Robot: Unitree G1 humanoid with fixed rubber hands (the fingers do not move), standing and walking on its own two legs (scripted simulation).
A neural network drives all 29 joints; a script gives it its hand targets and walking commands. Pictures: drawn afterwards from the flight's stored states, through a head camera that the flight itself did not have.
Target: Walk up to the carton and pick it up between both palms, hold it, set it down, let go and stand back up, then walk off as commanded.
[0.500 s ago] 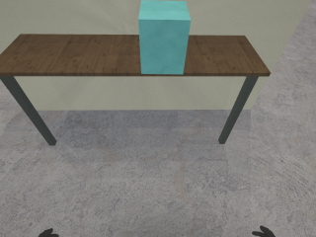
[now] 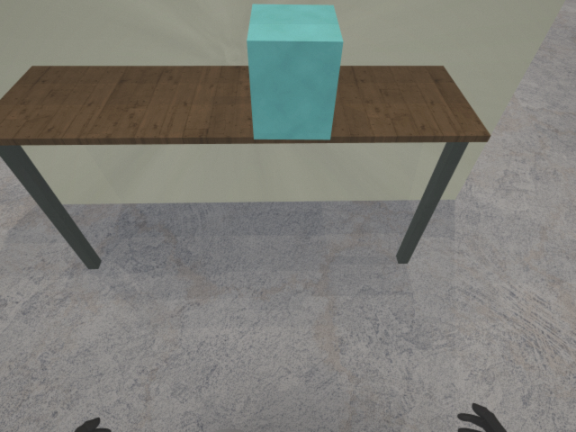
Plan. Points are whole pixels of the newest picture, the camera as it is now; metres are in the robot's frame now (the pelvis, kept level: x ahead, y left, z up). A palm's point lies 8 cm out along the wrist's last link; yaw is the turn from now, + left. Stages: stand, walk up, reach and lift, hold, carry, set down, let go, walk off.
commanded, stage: stand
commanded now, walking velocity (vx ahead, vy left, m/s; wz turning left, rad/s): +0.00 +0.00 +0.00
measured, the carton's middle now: (292, 74) +0.90 +0.02 +0.04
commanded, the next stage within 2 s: none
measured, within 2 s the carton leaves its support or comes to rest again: neither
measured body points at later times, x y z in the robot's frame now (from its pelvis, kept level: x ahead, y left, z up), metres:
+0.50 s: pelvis +0.01 +0.00 +0.01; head +0.01 +0.00 +0.46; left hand +0.10 +0.31 -0.10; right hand +0.13 -0.29 -0.11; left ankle +0.04 +0.11 -0.72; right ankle +0.03 -0.14 -0.72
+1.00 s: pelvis +0.01 +0.00 +0.01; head +0.02 +0.00 +0.46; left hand +0.10 +0.30 -0.10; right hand +0.12 -0.30 -0.11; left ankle +0.04 +0.11 -0.72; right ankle +0.03 -0.14 -0.72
